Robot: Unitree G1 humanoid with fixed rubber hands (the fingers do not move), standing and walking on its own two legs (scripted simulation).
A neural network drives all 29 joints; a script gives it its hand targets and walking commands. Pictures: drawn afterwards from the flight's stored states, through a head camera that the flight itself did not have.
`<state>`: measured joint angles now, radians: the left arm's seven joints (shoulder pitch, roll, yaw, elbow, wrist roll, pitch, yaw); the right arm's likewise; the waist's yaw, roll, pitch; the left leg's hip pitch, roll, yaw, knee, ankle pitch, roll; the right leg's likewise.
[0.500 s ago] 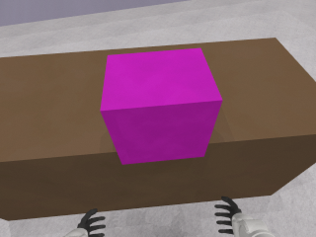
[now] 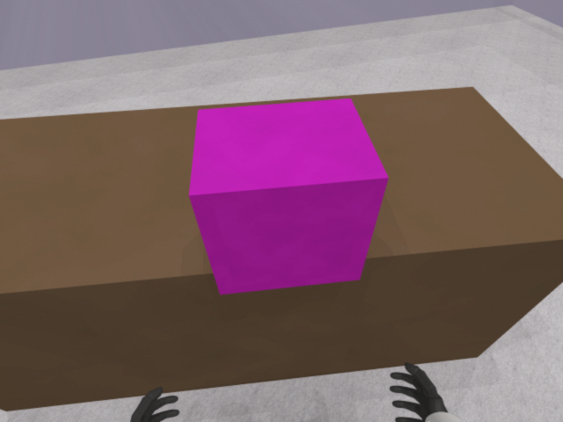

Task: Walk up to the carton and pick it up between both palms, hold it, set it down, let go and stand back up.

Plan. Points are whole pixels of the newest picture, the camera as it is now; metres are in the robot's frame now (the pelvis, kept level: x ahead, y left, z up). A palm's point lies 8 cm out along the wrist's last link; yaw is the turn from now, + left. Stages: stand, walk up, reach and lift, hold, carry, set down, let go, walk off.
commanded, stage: reach and lift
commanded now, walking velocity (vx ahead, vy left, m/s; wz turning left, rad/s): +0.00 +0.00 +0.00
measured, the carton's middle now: (283, 199) +0.48 +0.02 +0.05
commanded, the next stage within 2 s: none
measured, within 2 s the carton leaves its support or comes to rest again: neither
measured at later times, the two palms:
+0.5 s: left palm (138, 388) +0.21 +0.24 -0.06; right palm (440, 366) +0.23 -0.21 -0.06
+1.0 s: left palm (137, 368) +0.23 +0.23 -0.02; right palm (450, 348) +0.25 -0.21 -0.02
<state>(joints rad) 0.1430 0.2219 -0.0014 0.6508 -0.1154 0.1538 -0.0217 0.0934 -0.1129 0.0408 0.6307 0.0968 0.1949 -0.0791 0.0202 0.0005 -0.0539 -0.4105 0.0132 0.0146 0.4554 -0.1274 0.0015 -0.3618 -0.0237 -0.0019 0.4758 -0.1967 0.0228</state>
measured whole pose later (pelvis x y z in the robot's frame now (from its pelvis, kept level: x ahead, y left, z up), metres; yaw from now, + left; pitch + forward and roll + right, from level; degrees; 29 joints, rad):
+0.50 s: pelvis +0.05 -0.01 +0.01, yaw +0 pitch +4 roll +0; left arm 0.19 0.25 0.01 0.58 -0.14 -0.04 -0.03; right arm 0.18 -0.16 0.07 0.53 0.14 -0.01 -0.06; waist 0.03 -0.01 -0.09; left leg -0.28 0.02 0.01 0.37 -0.16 -0.02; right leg -0.23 -0.01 0.00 0.38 -0.22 0.01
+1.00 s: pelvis +0.05 -0.02 +0.01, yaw +0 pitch +2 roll +0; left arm 0.25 0.26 0.02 0.50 -0.20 -0.24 -0.06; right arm 0.24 -0.18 0.11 0.42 0.17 -0.19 -0.06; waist 0.02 -0.01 -0.10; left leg -0.22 0.03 0.00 0.37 -0.18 -0.03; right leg -0.18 0.00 0.00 0.39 -0.24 0.00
